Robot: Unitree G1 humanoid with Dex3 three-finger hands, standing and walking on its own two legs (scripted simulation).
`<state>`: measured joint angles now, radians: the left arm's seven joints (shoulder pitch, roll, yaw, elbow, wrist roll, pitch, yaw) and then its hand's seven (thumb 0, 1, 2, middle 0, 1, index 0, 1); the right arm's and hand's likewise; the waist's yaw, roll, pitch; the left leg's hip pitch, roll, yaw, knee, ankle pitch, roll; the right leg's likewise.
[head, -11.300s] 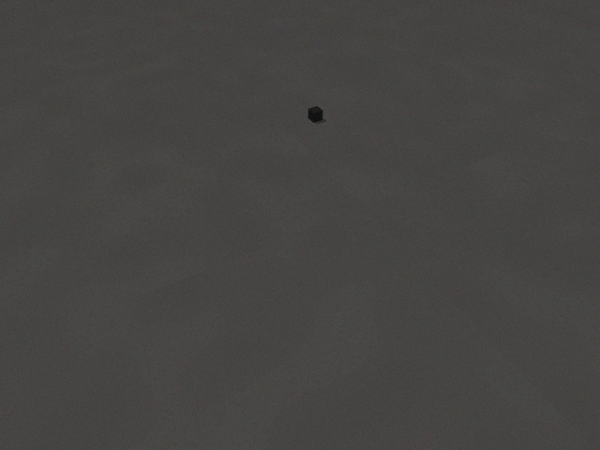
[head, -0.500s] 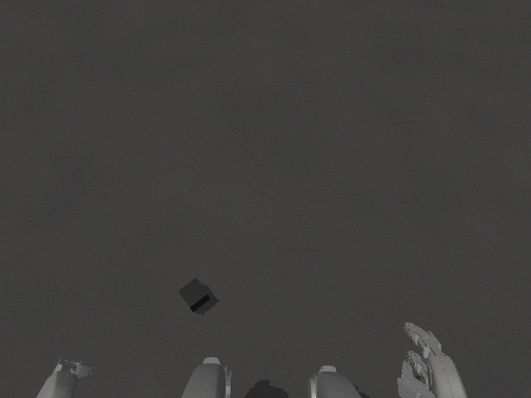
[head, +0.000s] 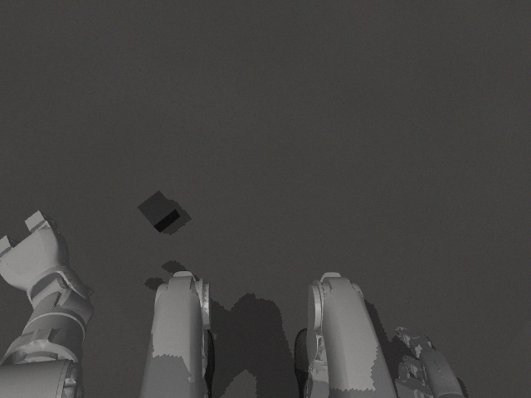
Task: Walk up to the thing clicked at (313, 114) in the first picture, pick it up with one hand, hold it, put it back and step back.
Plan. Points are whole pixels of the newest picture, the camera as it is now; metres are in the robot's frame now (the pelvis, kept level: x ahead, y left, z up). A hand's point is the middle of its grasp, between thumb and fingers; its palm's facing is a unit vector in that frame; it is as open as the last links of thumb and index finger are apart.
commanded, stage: rise first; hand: left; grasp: from above
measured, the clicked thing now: (159, 211) +0.50 +0.27 -0.43
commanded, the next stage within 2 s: none
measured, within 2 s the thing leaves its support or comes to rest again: neither
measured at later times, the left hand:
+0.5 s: hand (101, 234) +0.40 +0.33 -0.25, palm faces -0.29 -0.29 -0.91, open 13.7 cm
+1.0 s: hand (118, 222) +0.44 +0.32 -0.30, palm faces -0.26 -0.31 -0.92, open 13.7 cm
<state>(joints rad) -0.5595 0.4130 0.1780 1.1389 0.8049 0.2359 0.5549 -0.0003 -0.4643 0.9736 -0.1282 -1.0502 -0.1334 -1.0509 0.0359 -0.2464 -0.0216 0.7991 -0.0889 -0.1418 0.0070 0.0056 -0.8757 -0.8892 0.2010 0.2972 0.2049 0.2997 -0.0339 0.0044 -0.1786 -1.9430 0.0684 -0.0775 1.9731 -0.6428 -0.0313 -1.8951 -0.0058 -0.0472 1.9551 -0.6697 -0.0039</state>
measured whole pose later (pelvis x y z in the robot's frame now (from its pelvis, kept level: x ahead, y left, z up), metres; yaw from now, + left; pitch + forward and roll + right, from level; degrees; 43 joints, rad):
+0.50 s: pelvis -0.01 +0.02 -0.09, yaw -3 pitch +34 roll -6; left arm -0.90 0.57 0.25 1.49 0.87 0.23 0.53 0.00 -0.49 0.98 -0.13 -1.05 -0.14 -1.05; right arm 0.15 -0.26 0.01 0.89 -0.13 -0.24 0.16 0.00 -0.90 -0.90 0.20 0.30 0.20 0.30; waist -0.17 0.03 -0.12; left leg -2.23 0.06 -0.10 2.27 -0.64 0.01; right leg -2.15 0.00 -0.04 2.22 -0.67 0.03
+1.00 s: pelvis -0.01 +0.01 -0.14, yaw -4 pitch +33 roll -6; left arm -1.03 0.68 0.35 1.59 0.90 0.20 0.55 0.00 -0.50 0.95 -0.12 -1.09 -0.14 -1.07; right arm 0.13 -0.29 0.04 0.87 -0.17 -0.28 0.25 0.00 -0.91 -0.90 0.20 0.30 0.20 0.30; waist -0.20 0.01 -0.01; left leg -2.34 0.06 -0.14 2.42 -0.67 -0.01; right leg -2.27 0.02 -0.06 2.36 -0.68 0.03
